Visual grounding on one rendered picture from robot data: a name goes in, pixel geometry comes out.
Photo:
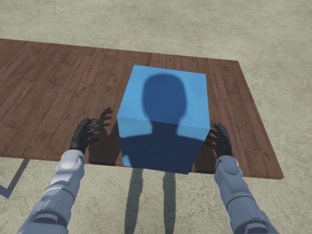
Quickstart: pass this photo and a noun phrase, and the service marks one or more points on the robot left upper arm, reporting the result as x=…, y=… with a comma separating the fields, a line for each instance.
x=43, y=228

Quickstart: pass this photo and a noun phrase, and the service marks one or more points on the robot right hand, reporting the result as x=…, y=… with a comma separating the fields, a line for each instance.
x=223, y=145

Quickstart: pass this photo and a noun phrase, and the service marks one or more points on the left robot forearm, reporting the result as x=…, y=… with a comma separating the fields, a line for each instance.
x=59, y=197

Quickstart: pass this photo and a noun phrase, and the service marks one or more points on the carton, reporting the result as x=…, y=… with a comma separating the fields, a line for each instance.
x=163, y=119

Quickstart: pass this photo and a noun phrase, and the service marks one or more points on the robot left hand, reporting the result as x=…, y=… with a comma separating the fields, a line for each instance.
x=80, y=140

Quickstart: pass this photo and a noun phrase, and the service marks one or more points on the right robot forearm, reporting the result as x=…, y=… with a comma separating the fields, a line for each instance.
x=245, y=215

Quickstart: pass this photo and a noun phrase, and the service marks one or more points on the table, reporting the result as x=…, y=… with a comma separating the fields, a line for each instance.
x=47, y=89

